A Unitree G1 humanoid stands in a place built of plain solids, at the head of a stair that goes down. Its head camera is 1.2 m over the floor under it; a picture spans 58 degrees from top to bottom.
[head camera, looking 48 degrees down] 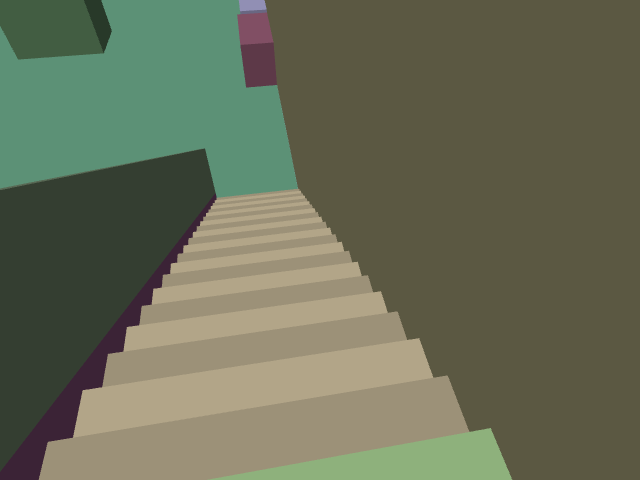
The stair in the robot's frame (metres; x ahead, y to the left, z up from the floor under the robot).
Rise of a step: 0.15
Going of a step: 0.22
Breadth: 1.25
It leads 10 degrees to the left of straight ahead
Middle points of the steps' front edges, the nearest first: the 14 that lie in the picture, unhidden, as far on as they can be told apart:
0.52 0.19 -0.15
0.74 0.23 -0.30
0.96 0.27 -0.45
1.18 0.30 -0.61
1.40 0.34 -0.76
1.61 0.38 -0.91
1.83 0.42 -1.06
2.05 0.45 -1.21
2.27 0.49 -1.37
2.49 0.53 -1.52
2.71 0.56 -1.67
2.93 0.60 -1.82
3.15 0.64 -1.97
3.37 0.67 -2.12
